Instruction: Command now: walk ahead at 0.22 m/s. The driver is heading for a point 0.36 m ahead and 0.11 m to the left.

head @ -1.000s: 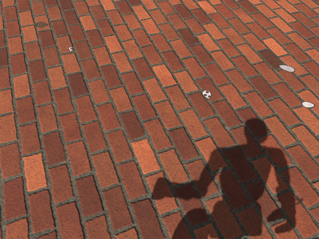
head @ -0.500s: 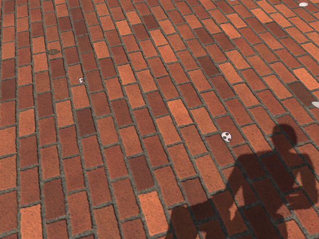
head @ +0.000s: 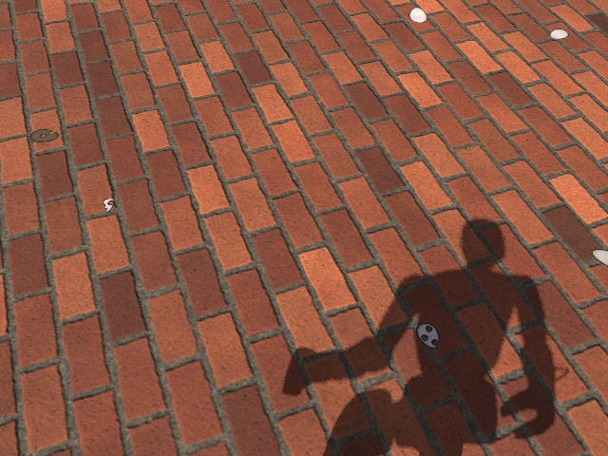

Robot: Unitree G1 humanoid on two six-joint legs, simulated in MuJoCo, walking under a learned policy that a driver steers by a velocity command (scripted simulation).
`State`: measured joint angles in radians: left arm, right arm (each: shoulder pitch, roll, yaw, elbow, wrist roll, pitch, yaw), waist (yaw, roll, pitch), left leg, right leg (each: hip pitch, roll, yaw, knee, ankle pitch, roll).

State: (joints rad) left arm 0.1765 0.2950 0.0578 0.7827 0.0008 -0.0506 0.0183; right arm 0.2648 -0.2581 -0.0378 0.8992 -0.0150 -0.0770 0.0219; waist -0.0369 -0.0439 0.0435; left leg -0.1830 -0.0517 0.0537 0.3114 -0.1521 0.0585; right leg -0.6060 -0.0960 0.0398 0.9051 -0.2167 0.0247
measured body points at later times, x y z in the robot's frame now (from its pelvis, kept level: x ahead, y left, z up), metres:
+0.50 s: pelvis +0.10 -0.02 -0.02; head +0.13 -0.01 +0.43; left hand +0.24 +0.26 -0.13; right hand +0.21 -0.30 -0.14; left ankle +0.06 +0.08 -0.75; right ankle +0.18 -0.14 -0.75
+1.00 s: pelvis +0.15 -0.04 +0.00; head +0.17 -0.04 +0.45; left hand +0.11 +0.26 -0.11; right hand +0.40 -0.25 -0.11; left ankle +0.11 +0.12 -0.67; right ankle +0.17 -0.15 -0.75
